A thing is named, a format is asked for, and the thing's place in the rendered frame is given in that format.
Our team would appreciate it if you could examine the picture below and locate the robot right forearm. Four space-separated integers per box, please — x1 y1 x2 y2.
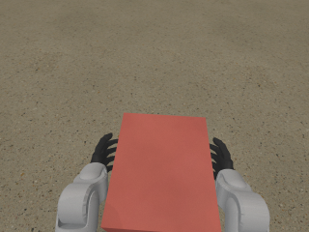
214 168 270 232

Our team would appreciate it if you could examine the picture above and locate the right robot hand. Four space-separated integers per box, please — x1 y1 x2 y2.
210 137 234 181

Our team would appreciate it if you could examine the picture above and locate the robot left forearm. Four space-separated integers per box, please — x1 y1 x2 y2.
55 162 108 232

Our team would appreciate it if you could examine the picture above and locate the left robot hand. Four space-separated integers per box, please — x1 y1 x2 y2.
90 132 119 173

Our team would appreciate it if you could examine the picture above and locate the carton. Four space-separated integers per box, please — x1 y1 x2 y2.
100 112 222 232

